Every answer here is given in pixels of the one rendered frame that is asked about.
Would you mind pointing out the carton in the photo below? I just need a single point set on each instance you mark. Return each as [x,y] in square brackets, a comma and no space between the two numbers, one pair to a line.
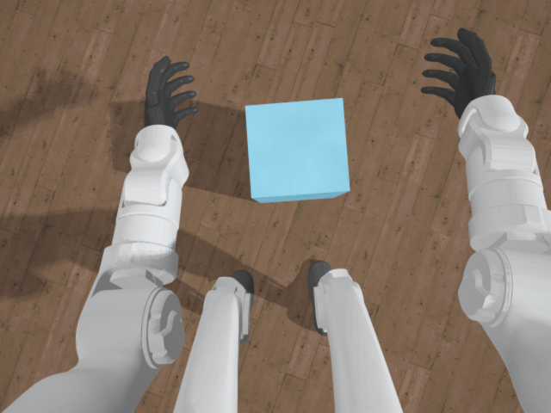
[297,150]

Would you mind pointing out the right robot forearm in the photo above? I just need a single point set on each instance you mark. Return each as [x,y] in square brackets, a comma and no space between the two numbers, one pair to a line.
[503,180]

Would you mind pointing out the robot left hand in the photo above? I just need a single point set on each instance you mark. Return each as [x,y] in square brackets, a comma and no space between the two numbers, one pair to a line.
[159,106]

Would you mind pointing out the left robot forearm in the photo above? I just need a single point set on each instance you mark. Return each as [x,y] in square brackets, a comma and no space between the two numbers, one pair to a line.
[142,253]

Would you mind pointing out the left robot shin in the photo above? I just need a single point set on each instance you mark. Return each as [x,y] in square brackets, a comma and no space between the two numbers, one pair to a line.
[226,282]

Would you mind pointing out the robot right hand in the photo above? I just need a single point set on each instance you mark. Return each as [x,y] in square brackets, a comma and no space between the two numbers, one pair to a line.
[474,78]

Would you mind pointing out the right robot upper arm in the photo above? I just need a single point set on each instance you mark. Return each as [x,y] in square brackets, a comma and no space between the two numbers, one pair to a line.
[509,293]

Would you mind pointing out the left robot foot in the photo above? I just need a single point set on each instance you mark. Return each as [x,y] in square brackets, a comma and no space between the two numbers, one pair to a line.
[245,278]

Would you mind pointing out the left robot upper arm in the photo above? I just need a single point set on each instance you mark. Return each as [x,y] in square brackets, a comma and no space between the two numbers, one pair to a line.
[124,338]

